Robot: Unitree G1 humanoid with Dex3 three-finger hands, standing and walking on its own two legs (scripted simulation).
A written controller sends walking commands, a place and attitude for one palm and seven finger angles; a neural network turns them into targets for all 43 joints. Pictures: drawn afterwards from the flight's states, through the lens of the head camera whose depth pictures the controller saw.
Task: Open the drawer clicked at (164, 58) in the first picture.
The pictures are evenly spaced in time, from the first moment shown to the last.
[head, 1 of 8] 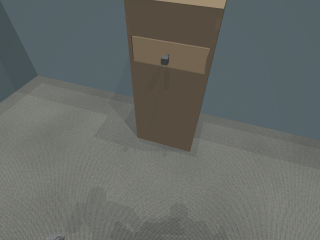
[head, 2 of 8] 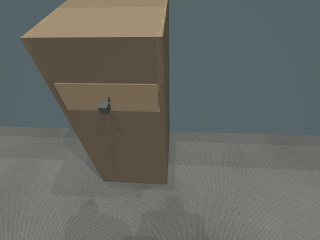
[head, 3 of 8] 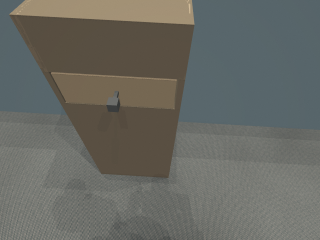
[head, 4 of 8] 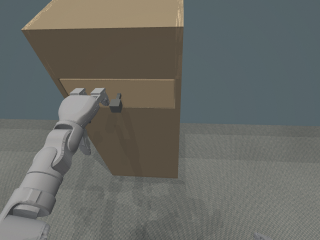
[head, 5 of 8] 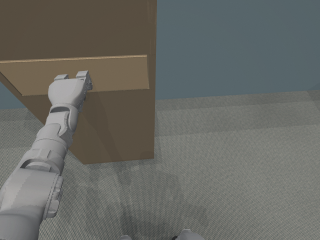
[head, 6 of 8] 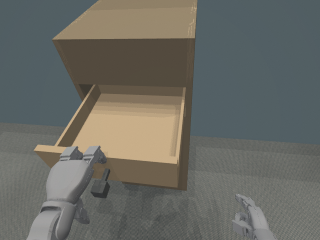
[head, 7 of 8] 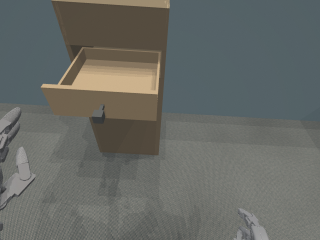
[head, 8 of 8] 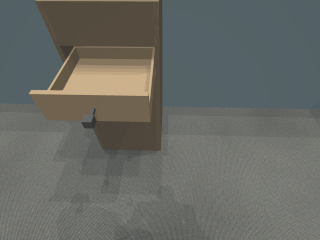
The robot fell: no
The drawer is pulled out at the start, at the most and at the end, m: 0.00 0.30 0.29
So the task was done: yes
